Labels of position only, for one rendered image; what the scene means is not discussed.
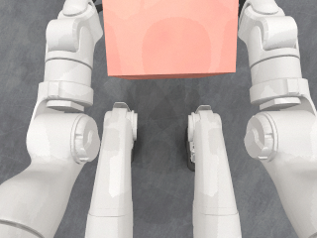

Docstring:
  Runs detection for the left robot upper arm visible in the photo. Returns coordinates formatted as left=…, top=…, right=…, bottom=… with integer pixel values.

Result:
left=0, top=113, right=101, bottom=238

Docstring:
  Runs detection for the robot left thigh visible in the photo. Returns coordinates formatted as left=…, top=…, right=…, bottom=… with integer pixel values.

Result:
left=84, top=107, right=138, bottom=238

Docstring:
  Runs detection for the robot left hand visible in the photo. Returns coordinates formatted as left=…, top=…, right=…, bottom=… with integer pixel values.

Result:
left=92, top=0, right=103, bottom=13

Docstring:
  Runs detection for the right robot upper arm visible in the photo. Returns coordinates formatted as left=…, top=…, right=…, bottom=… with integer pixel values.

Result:
left=244, top=110, right=317, bottom=238

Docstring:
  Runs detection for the right robot foot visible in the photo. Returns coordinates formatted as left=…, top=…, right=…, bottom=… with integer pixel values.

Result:
left=184, top=127, right=195, bottom=172

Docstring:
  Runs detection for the left robot forearm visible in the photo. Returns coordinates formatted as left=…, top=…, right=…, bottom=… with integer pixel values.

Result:
left=26, top=0, right=103, bottom=153

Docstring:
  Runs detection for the right robot forearm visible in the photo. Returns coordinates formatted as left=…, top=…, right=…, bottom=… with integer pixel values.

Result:
left=238, top=0, right=317, bottom=118

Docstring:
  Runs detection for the carton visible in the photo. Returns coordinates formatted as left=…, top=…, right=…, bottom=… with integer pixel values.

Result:
left=102, top=0, right=239, bottom=80

